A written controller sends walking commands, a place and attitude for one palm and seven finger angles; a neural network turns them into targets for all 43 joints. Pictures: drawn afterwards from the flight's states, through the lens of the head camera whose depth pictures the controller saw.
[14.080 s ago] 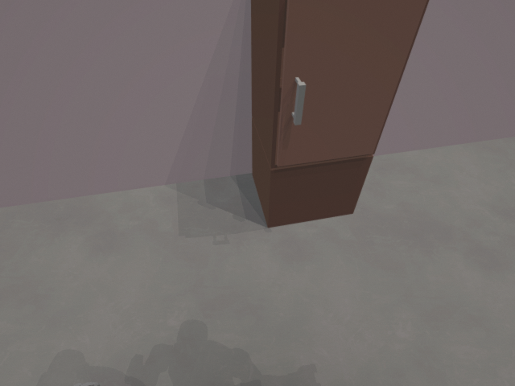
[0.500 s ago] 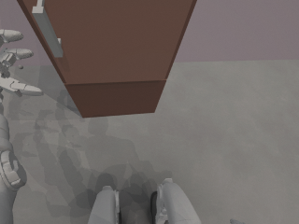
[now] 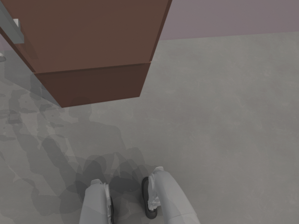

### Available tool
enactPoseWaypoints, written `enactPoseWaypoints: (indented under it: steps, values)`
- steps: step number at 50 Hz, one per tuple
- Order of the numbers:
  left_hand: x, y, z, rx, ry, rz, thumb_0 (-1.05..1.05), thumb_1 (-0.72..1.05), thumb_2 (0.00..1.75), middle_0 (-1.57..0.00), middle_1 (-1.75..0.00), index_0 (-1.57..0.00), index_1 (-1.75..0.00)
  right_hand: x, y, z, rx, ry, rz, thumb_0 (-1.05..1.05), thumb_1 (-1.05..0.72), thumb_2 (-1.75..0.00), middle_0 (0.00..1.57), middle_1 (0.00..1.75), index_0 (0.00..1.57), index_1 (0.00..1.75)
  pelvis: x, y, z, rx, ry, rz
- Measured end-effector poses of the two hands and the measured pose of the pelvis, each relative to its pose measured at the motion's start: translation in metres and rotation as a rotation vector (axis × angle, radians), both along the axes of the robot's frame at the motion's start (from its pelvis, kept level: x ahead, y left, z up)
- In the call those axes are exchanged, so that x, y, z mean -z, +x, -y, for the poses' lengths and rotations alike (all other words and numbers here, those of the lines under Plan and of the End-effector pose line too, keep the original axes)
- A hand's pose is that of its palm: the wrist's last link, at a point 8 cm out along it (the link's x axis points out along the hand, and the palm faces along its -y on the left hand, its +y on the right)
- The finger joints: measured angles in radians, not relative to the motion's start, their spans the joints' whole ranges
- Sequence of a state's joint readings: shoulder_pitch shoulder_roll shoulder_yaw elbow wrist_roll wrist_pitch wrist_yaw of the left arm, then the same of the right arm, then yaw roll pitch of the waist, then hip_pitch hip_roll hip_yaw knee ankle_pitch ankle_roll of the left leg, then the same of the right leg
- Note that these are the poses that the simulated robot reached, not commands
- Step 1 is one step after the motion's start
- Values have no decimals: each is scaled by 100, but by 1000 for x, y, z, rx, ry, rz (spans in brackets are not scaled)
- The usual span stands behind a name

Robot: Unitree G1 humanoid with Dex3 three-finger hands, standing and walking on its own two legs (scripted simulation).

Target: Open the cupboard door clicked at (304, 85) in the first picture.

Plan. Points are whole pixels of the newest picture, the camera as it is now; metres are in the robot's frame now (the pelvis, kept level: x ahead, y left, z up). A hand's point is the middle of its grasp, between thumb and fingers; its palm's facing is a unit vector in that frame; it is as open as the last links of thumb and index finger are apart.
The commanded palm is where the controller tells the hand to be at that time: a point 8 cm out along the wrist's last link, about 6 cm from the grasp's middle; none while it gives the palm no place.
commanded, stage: move the hooked fingers beside the handle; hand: left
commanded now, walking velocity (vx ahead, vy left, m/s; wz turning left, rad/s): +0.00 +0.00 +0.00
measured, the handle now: (1, 7) +0.60 +0.25 +0.07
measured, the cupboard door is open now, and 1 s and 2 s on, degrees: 0 0 0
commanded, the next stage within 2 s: slide the fingers in behind the handle in 0.66 s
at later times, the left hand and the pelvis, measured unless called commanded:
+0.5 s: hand out of the picture +0.53 +0.30 +0.07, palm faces +0.10 -0.99 -0.03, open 13.9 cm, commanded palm +0.52 +0.33 +0.06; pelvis +0.01 +0.00 +0.01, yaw +0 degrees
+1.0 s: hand out of the picture +0.54 +0.28 +0.06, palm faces +0.08 -1.00 -0.02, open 13.9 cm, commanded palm +0.53 +0.30 +0.06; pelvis +0.00 +0.00 +0.01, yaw +1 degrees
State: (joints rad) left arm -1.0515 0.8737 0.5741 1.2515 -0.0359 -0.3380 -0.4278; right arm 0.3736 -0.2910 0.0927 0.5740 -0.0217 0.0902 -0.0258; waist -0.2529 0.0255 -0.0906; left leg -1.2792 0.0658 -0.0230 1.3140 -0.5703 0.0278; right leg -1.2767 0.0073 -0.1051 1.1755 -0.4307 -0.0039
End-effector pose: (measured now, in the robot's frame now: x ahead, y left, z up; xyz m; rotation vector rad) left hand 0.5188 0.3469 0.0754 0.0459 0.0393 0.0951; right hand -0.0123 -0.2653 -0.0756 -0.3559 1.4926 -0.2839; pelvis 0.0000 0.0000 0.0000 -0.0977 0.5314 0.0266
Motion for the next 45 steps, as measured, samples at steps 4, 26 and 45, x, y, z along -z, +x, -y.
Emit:
enactPoseWaypoints:
  steps: [4, 26, 45]
  values:
    - [9, -3, -1, -1, -10, -25, -1, -49, 30, -30, -120, -30, -120, -1, -2, -5, 9, 17, -16, 0, -90, -90, 20, 30, 20, 30, -2, 2, -1, 5, 1, 0]
    - [1, -18, -5, -8, -18, -6, -1, -49, 30, -30, -120, -30, -120, -8, 32, -5, -31, 14, 62, 0, -90, -90, 20, 30, 20, 30, -12, 8, -5, -7, -2, 35]
    - [6, -10, 2, 4, -10, 7, -1, -50, 30, -30, -120, -30, -120, 0, 14, -8, -20, 17, 10, 0, -90, -90, 20, 30, 20, 30, -4, 3, -5, -14, -8, 14]
